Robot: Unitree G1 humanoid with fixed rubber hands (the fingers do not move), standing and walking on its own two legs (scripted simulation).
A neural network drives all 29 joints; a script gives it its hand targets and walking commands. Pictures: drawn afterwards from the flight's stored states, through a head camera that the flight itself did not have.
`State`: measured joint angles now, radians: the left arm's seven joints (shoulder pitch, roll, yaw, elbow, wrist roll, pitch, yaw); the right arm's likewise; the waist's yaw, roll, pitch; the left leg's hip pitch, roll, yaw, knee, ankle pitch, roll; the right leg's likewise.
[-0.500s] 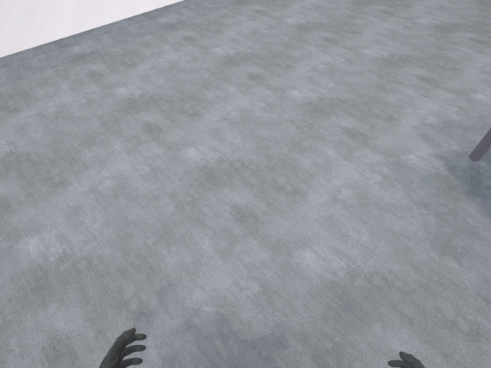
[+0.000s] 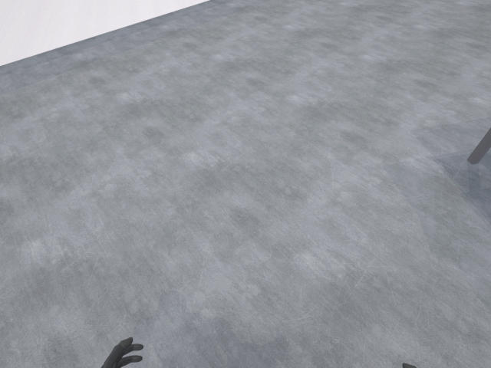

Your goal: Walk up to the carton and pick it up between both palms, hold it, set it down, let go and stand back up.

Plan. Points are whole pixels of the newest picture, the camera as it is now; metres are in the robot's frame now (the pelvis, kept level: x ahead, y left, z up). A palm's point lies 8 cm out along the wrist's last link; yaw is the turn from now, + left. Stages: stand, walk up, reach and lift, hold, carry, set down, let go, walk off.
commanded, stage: stand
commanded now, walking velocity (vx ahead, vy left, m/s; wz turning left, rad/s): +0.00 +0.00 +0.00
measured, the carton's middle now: out of the picture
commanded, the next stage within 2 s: walk up in 1.08 s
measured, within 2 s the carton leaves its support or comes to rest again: neither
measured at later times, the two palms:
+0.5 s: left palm out of the picture +0.10 +0.26 -0.09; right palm out of the picture +0.07 -0.27 -0.11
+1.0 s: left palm out of the picture +0.09 +0.25 -0.09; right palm out of the picture +0.05 -0.27 -0.10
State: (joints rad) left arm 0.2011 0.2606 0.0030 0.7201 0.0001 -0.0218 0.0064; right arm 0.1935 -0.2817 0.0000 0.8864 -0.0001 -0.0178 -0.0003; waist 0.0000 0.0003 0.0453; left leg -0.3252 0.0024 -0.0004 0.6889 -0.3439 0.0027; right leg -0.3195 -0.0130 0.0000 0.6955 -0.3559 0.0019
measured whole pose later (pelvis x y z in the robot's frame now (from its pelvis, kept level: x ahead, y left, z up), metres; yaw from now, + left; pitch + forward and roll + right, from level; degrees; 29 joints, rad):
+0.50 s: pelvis -0.01 +0.00 +0.01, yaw +0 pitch -2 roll +0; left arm 0.20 0.26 0.00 0.80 0.00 -0.03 0.01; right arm 0.19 -0.28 0.00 0.96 0.00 -0.02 0.00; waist 0.00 0.00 0.04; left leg -0.25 0.00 0.00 0.55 -0.27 0.00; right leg -0.25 -0.01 0.00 0.56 -0.28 0.01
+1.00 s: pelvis -0.01 +0.00 +0.02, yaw +0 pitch -3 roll +0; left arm 0.20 0.26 0.00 0.87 0.00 -0.02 0.00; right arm 0.19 -0.28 0.00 1.03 0.00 -0.02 0.00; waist 0.00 -0.01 0.04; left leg -0.19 0.00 0.00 0.44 -0.21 -0.01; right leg -0.19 -0.01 0.00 0.47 -0.23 0.00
